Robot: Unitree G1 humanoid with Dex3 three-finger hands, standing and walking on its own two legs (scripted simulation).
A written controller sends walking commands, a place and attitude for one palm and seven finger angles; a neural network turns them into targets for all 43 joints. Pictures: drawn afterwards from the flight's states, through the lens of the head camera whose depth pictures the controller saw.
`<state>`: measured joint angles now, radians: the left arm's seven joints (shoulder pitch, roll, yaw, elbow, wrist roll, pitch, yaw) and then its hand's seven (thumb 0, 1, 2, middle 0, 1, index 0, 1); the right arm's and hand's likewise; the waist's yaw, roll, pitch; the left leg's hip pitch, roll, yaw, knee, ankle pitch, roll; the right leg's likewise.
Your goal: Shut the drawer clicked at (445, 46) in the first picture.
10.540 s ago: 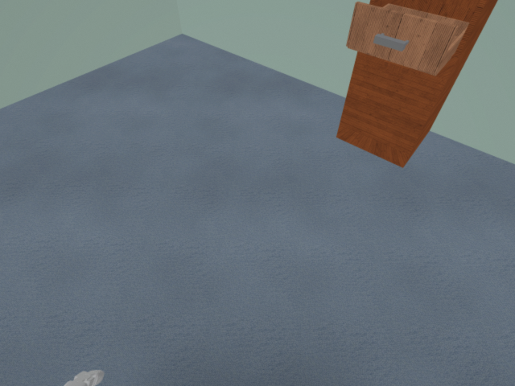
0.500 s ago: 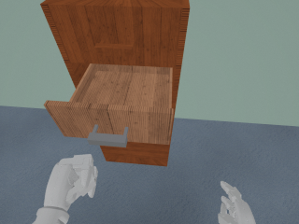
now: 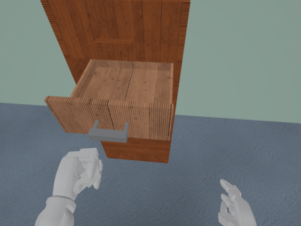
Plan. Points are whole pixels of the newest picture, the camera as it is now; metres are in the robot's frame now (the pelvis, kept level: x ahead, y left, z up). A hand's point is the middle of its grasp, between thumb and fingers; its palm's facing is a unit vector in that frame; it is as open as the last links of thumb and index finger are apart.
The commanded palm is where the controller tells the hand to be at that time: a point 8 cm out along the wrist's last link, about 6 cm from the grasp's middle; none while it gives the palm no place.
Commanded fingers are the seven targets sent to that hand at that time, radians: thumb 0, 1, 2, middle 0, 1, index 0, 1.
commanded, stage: bring the fist close to the handle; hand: left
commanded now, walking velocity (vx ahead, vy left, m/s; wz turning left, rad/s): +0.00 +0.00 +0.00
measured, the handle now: (110, 129) +0.40 +0.16 +0.00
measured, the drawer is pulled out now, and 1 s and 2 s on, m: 0.22 0.22 0.15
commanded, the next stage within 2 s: push the drawer shut in 1.20 s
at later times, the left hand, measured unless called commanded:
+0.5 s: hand (109, 163) +0.27 +0.13 +0.03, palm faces -0.03 -1.00 -0.05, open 3.3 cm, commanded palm +0.25 +0.19 +0.03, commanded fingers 0.00 0.90 0.90 -1.40 -1.60 -1.40 -1.60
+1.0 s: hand (114, 159) +0.30 +0.13 +0.00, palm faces -0.04 -1.00 -0.04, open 3.3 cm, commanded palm +0.28 +0.18 +0.00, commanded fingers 0.00 0.90 0.90 -1.40 -1.60 -1.40 -1.60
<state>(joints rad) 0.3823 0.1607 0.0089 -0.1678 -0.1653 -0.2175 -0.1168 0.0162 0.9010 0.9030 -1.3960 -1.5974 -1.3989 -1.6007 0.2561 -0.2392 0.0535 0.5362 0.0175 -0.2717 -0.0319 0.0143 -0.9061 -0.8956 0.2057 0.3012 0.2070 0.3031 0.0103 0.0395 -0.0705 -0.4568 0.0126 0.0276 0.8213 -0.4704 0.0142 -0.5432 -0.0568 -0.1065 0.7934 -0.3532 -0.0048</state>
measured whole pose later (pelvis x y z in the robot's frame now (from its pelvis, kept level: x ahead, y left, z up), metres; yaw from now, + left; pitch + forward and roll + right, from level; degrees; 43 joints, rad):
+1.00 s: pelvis -0.02 +0.00 -0.04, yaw -1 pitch +16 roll +0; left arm -0.01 0.16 0.06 0.28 -0.15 -0.42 -0.10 0.02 0.90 0.90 -1.39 -1.60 -1.40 -1.60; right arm 0.24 -0.24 0.01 0.56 0.00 -0.11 0.00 0.01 -0.91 -0.90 0.20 0.30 0.21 0.30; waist -0.02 0.02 -0.12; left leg -0.81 0.02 0.04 1.07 -0.55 0.01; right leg -0.91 -0.07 -0.08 1.04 -0.42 -0.02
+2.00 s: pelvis -0.03 +0.00 -0.05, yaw +0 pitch +18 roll +0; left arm -0.45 0.20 0.13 0.71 -0.12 -0.44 -0.07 -0.04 0.84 0.94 -1.40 -1.60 -1.40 -1.60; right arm 0.26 -0.26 0.02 0.63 0.00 -0.07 -0.01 0.01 -0.91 -0.90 0.21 0.30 0.21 0.30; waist -0.07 0.02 -0.11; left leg -0.89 0.01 0.03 1.09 -0.53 0.02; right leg -0.97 -0.07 -0.09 1.04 -0.39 -0.01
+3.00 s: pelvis -0.03 +0.01 -0.06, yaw -2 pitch +25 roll -2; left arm -0.96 0.41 0.36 1.21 -0.03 -0.48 -0.11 -0.02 0.82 0.93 -1.39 -1.60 -1.40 -1.60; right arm 0.35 -0.27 0.04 0.63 -0.05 0.03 0.02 0.00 -0.91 -0.90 0.21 0.30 0.21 0.30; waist -0.19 0.03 -0.11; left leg -1.06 0.03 0.04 1.15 -0.54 0.03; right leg -1.13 -0.05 -0.08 1.07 -0.37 -0.01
